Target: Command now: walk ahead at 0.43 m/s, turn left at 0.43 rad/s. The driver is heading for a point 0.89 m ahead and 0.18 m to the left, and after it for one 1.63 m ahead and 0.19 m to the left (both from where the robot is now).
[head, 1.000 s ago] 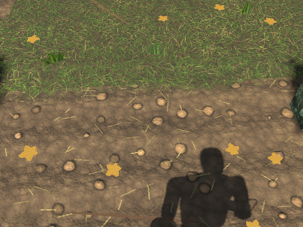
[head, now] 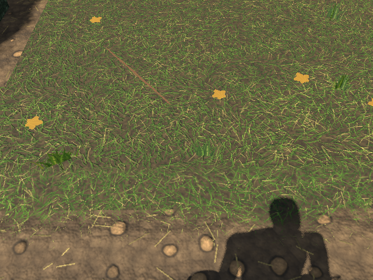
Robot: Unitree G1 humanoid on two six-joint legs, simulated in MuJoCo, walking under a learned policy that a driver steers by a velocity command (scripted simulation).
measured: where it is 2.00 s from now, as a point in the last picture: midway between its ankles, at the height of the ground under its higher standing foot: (145, 211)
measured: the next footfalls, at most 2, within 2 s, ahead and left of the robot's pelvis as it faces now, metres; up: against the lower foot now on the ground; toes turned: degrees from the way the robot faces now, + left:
left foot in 0.14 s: +0.23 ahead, +0.09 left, +0.00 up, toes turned +9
right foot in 0.76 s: +0.27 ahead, -0.09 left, +0.00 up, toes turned +20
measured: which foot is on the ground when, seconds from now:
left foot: up 0.00-0.12, down 0.14-0.76, up 0.78-1.00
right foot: down 0.00-0.16, up 0.18-0.74, down 0.76-1.00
